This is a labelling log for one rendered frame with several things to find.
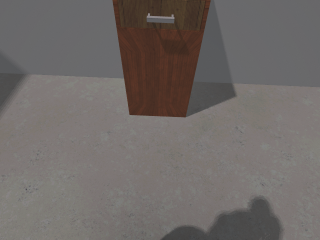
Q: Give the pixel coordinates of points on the cabinet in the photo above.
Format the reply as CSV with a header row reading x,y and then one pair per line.
x,y
159,66

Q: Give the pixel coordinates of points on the handle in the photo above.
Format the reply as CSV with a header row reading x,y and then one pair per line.
x,y
160,19

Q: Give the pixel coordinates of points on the drawer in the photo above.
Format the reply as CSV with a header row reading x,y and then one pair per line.
x,y
187,13

